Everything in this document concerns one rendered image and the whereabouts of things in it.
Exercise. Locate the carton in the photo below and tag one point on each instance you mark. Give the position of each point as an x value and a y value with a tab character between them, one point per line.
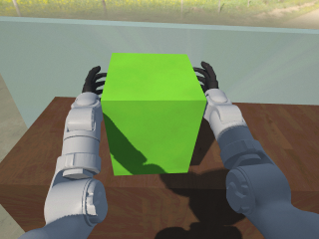
152	106

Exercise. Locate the robot left hand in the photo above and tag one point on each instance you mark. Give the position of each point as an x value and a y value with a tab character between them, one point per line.
90	85

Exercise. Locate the robot left upper arm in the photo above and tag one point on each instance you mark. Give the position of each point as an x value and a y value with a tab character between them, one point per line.
73	208

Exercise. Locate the robot right upper arm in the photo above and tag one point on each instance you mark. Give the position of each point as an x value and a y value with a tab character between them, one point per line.
261	193

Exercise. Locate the robot left forearm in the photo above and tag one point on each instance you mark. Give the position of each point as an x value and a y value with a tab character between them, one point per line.
81	141

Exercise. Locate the robot right hand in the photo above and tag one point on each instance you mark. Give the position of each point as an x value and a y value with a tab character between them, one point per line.
209	80

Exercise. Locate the pedestal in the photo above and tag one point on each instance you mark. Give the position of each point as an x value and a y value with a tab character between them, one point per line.
184	205

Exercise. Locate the robot right forearm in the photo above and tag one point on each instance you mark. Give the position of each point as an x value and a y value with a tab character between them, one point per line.
236	143

